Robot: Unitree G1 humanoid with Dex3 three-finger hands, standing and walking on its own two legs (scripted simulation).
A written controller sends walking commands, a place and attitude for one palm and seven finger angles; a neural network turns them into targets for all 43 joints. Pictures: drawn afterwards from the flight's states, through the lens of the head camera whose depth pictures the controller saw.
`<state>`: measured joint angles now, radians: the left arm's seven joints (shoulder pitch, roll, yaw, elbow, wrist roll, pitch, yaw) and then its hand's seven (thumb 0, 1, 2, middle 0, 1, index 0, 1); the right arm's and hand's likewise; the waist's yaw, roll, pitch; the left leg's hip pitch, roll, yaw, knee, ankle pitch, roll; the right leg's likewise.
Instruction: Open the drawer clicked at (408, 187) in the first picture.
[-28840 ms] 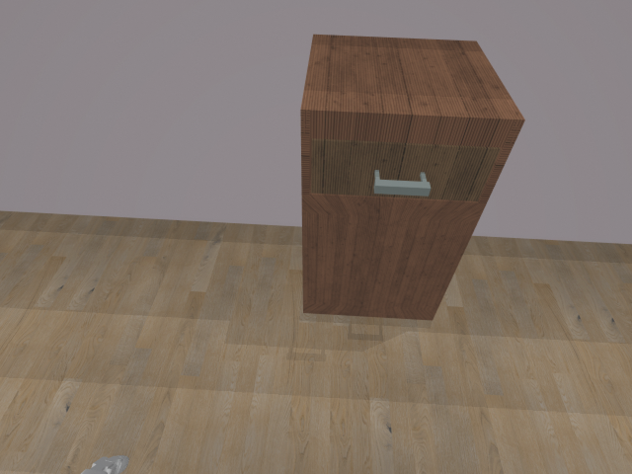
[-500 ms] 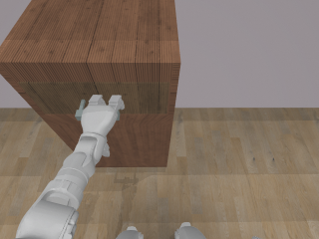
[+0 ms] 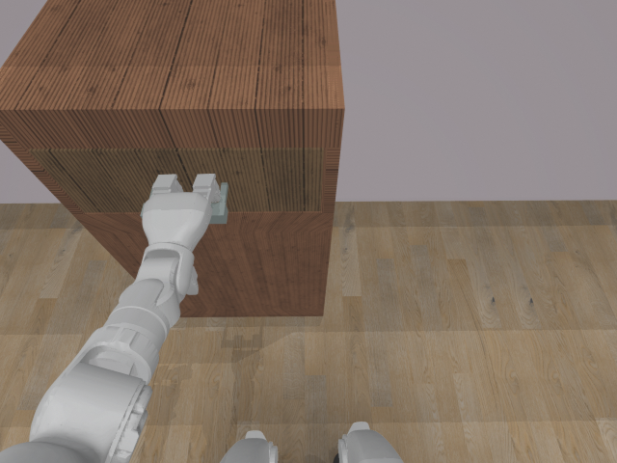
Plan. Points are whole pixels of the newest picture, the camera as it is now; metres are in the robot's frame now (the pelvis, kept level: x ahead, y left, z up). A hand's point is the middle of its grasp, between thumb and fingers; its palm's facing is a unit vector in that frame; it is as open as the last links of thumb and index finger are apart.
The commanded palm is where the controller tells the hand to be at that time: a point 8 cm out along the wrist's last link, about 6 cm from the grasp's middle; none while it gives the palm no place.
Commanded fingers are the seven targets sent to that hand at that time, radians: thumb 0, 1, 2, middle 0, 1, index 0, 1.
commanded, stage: lower the fingers behind the handle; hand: left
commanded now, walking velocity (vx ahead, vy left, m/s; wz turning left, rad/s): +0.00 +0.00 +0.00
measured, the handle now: (187, 201) +0.51 +0.19 -0.03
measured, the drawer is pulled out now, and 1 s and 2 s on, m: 0.00 0.00 0.09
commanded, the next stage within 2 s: close the thumb around the handle in 0.42 s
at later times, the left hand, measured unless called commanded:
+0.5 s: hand (191, 240) +0.44 +0.18 -0.04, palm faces -0.07 -0.03 -1.00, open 14.0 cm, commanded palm +0.40 +0.18 +0.00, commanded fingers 0.00 -0.50 0.30 -0.30 -1.20 -0.30 -1.20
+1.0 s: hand (190, 241) +0.44 +0.18 -0.04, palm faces -0.04 -0.02 -1.00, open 8.0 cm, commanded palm +0.40 +0.18 +0.00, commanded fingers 0.00 0.90 0.90 -0.40 -1.35 -0.40 -1.35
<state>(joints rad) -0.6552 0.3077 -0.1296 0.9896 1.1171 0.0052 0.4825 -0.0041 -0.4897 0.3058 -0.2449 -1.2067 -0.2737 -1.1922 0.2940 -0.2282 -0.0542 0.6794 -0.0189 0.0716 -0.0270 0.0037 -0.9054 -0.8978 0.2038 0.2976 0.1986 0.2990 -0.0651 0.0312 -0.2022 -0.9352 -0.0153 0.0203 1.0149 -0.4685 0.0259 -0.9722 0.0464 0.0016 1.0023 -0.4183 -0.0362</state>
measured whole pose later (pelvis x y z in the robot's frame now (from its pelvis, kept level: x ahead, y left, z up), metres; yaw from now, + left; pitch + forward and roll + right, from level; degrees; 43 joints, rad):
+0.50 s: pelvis +0.00 +0.01 +0.00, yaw +0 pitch +23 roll +0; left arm -0.66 0.30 -0.12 1.01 1.11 0.04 0.48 0.00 -0.49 0.31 -0.23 -1.17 -0.28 -1.21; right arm 0.28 -0.21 -0.04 0.68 -0.02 0.08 -0.02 0.00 -0.91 -0.90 0.20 0.30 0.20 0.30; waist -0.08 0.04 -0.20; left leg -0.96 -0.02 0.02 1.04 -0.48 0.04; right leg -1.00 0.04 0.01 1.02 -0.42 -0.03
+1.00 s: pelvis +0.01 +0.01 +0.00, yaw -1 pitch +23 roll -1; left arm -0.60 0.26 -0.14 0.96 1.14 0.07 0.54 0.00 0.37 0.68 -0.31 -1.27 -0.34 -1.28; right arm 0.25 -0.20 -0.06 0.69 -0.03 0.11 0.00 0.00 -0.91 -0.90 0.20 0.30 0.20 0.30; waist -0.07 0.04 -0.20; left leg -0.93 -0.02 0.02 1.03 -0.50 0.04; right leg -0.96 0.05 0.01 0.99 -0.44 -0.02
